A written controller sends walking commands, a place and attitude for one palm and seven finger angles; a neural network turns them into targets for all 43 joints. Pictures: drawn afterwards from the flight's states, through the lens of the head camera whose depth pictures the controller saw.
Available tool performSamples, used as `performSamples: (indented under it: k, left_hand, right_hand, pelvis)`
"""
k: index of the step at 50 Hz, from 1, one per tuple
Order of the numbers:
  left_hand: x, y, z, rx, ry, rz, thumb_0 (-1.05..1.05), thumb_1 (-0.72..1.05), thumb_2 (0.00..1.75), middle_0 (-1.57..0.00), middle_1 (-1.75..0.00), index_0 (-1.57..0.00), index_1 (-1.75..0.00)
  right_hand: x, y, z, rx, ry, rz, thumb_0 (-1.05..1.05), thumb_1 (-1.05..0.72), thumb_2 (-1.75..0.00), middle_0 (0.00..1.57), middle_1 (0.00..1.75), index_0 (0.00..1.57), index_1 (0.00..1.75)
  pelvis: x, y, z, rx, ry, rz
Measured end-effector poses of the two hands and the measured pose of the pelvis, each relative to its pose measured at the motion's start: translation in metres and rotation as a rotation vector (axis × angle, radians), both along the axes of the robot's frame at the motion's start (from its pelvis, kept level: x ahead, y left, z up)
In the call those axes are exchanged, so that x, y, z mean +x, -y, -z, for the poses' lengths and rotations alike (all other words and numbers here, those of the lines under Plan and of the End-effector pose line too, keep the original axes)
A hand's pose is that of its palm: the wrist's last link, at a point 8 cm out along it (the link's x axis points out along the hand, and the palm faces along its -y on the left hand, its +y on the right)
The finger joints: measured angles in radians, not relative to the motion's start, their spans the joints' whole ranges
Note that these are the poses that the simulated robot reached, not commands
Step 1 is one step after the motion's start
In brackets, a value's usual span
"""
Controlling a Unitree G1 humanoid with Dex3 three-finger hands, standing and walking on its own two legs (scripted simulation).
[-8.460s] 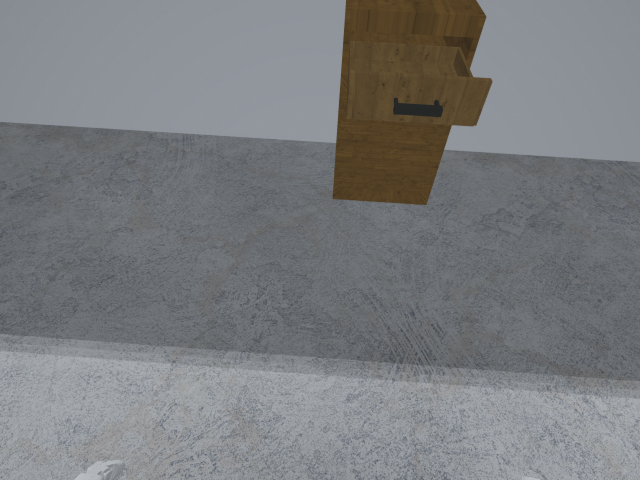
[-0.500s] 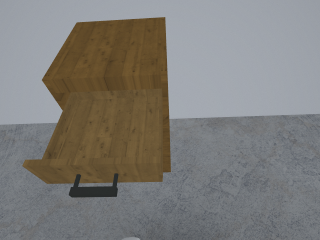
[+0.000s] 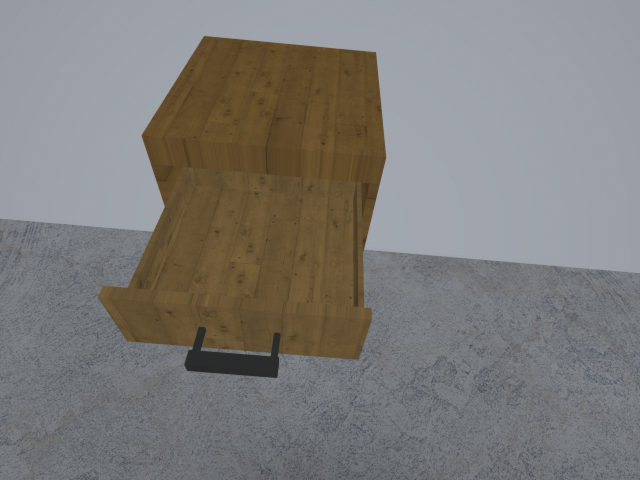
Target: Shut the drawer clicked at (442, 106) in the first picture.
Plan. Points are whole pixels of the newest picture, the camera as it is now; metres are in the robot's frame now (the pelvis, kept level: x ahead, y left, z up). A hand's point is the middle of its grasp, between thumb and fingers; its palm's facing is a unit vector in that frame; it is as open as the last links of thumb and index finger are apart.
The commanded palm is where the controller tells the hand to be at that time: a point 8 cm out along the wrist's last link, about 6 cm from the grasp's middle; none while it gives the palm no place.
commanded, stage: come to a stop and stand still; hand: left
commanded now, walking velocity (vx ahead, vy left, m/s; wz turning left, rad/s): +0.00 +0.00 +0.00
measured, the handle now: (236, 350) +0.31 +0.16 -0.09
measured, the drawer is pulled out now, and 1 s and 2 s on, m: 0.30 0.30 0.30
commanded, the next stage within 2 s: look again from close up in 0.54 s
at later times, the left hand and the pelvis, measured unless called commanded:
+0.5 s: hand out of the picture -0.03 +0.16 -0.18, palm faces -0.01 -0.98 -0.19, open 7.3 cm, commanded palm none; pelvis -0.03 -0.01 -0.01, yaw +0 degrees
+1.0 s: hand out of the picture -0.02 +0.17 -0.18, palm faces +0.00 -0.99 -0.16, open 7.3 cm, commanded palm none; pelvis -0.01 +0.01 +0.00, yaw -1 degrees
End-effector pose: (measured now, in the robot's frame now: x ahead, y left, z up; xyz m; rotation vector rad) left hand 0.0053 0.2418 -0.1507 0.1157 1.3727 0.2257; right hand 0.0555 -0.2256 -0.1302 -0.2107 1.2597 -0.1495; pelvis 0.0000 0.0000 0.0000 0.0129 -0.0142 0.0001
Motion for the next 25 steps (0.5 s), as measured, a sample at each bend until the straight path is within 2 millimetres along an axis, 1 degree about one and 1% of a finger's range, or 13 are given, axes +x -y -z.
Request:
performSamples:
  k: [3,6,9,13,16,19,22,25]
  left_hand:
    - [-0.016,0.003,-0.002,-0.002,-0.045,0.012,0.00,0.91,0.90,-0.20,-0.30,-0.20,-0.30]
    - [-0.027,0.009,-0.003,0.002,-0.077,0.027,0.00,0.91,0.90,-0.20,-0.30,-0.20,-0.30]
    - [-0.037,0.020,-0.009,0.007,-0.085,0.033,0.00,0.91,0.90,-0.20,-0.30,-0.20,-0.30]
    - [-0.045,0.034,-0.014,-0.006,-0.074,0.046,0.00,0.91,0.90,-0.20,-0.30,-0.20,-0.30]
    - [-0.048,0.042,-0.010,-0.009,-0.046,0.072,0.00,0.91,0.90,-0.20,-0.30,-0.20,-0.30]
    - [-0.047,0.046,-0.005,-0.026,-0.023,0.088,0.00,0.91,0.90,-0.20,-0.30,-0.20,-0.30]
    - [-0.044,0.043,-0.002,-0.026,-0.010,0.096,0.01,0.91,0.90,-0.20,-0.30,-0.20,-0.30]
    - [-0.038,0.037,0.000,-0.022,0.007,0.103,0.01,0.91,0.90,-0.20,-0.30,-0.20,-0.30]
  right_hand:
    - [-0.010,-0.003,0.005,0.015,-0.010,0.017,0.01,-0.93,-0.90,0.20,0.30,0.20,0.30]
    - [-0.025,-0.004,0.013,0.038,-0.026,0.039,0.01,-0.93,-0.90,0.20,0.30,0.20,0.30]
    - [-0.044,-0.001,0.021,0.058,-0.059,0.065,0.01,-0.94,-0.90,0.20,0.30,0.20,0.30]
    - [-0.071,0.000,0.022,0.081,-0.110,0.082,0.01,-0.93,-0.90,0.20,0.30,0.20,0.30]
    - [-0.087,0.000,0.023,0.092,-0.117,0.076,0.01,-0.92,-0.90,0.20,0.30,0.20,0.30]
    - [-0.102,-0.001,0.025,0.093,-0.122,0.076,0.01,-0.92,-0.90,0.20,0.30,0.20,0.30]
    - [-0.115,-0.003,0.026,0.093,-0.139,0.083,0.01,-0.91,-0.90,0.20,0.30,0.20,0.30]
    - [-0.124,-0.007,0.025,0.091,-0.154,0.088,0.01,-0.91,-0.90,0.20,0.30,0.20,0.30]
  pelvis:
    - [-0.003,-0.002,0.000,0.011,-0.003,0.006]
    - [-0.007,-0.001,0.002,0.027,-0.007,0.010]
    - [-0.012,0.001,0.001,0.015,0.002,0.006]
    - [-0.017,0.006,-0.003,0.004,0.015,0.006]
    - [-0.025,0.009,0.000,-0.018,0.008,0.007]
    - [-0.030,0.009,0.004,-0.027,0.006,0.004]
    - [-0.032,0.009,0.007,-0.026,0.005,0.004]
    - [-0.031,0.007,0.009,-0.022,0.006,0.006]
